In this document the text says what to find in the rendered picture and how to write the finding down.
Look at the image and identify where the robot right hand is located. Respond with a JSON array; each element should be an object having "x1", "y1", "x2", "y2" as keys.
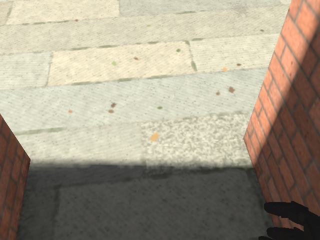
[{"x1": 258, "y1": 201, "x2": 320, "y2": 240}]

